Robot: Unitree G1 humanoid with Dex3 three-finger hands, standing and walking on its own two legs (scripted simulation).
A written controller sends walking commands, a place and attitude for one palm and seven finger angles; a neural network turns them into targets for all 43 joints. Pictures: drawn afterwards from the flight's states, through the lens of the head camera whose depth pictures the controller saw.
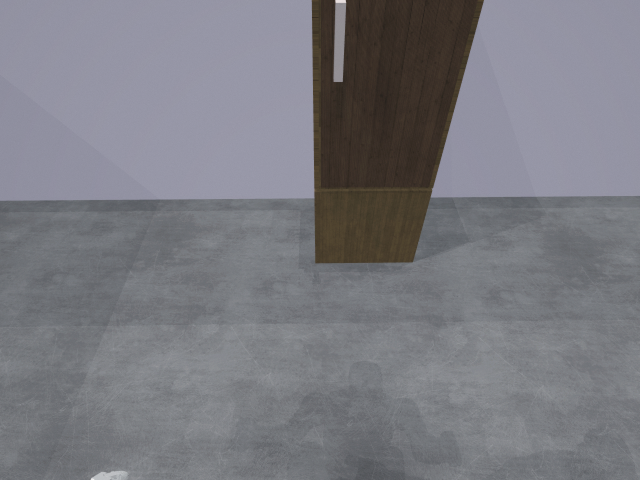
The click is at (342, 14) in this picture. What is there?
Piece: cupboard door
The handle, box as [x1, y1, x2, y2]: [333, 0, 345, 81]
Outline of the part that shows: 335,0 333,79 334,81 342,81 345,0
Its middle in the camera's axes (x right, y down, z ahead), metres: +0.04 -0.48 +0.94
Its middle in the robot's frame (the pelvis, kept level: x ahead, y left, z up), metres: +1.04 +0.01 +0.13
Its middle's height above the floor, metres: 0.90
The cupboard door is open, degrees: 0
